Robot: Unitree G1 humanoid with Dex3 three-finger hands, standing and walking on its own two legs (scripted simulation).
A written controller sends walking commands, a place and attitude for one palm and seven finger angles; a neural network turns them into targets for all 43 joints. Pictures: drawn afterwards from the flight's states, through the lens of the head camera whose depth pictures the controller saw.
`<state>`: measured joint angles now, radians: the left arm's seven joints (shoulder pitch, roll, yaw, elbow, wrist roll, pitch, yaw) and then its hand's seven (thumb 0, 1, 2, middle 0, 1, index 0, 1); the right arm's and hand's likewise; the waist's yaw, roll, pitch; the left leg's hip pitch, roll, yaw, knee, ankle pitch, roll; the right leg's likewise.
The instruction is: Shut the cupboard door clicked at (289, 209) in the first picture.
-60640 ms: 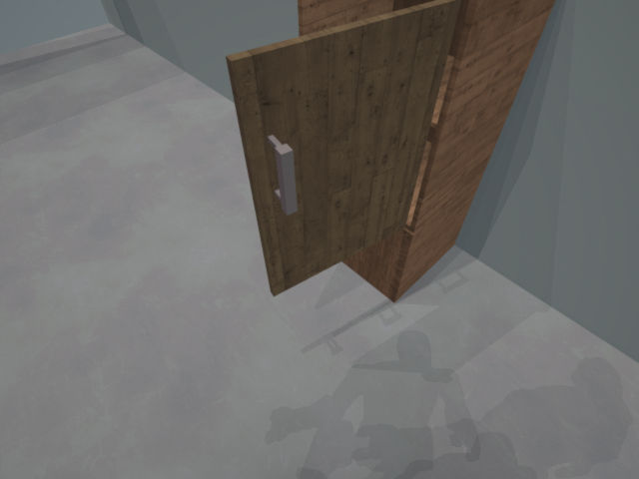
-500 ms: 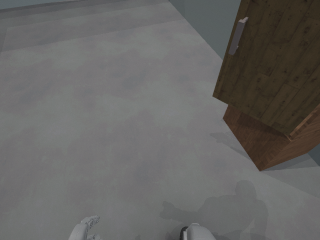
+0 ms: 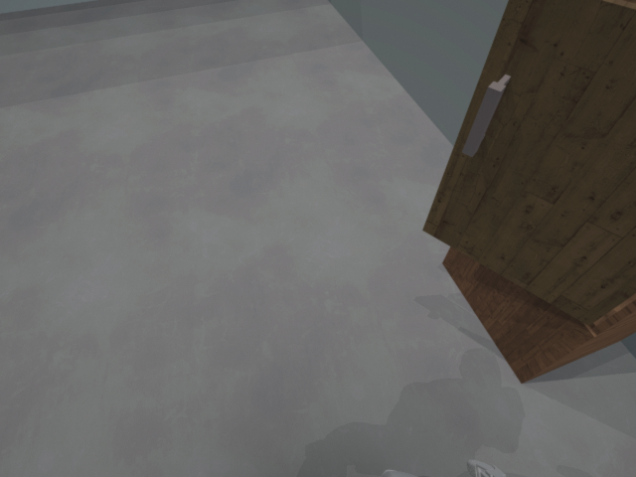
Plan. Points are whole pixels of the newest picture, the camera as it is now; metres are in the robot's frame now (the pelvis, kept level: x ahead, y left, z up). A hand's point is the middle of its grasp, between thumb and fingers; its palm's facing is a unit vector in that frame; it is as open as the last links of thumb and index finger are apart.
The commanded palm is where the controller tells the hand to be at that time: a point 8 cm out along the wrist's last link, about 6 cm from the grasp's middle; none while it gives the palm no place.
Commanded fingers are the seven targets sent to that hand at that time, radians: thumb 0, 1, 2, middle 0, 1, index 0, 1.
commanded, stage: turn to face it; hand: left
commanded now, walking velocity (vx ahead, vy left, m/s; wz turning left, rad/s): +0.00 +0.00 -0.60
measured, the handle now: (486, 116) +0.69 -0.23 +0.05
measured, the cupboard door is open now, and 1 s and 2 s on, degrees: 31 31 31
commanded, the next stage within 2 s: take the last steps up to it in 0.90 s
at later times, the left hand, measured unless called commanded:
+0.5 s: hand (206, 392) +0.24 +0.21 -0.17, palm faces -0.26 -0.94 -0.23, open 7.4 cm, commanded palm none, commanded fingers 0.00 0.90 0.90 -0.20 -0.30 -0.20 -0.30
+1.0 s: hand (242, 374) +0.28 +0.16 -0.18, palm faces -0.48 -0.86 -0.18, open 7.4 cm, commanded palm none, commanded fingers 0.00 0.90 0.90 -0.20 -0.30 -0.20 -0.30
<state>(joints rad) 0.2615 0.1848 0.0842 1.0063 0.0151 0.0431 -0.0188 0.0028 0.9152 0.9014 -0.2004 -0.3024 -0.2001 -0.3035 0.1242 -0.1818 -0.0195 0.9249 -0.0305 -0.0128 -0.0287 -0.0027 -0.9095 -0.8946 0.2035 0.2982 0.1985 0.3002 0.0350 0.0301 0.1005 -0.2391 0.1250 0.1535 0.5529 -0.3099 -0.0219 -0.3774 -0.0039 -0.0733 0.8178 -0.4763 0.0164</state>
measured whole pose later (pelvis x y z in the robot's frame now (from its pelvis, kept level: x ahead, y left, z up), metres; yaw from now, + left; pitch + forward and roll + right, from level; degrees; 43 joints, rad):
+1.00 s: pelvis +0.10 +0.04 -0.01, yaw -30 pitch +0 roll -2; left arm 0.17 0.21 0.05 0.92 0.01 0.07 0.00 0.00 0.90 0.90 -0.20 -0.30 -0.21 -0.30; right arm 0.25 -0.21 -0.02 0.93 -0.02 0.02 -0.02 0.00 -0.91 -0.89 0.20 0.30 0.20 0.30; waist -0.03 -0.01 0.06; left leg -0.33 0.05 0.07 0.65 -0.31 0.00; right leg -0.33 0.00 0.06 0.67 -0.39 0.03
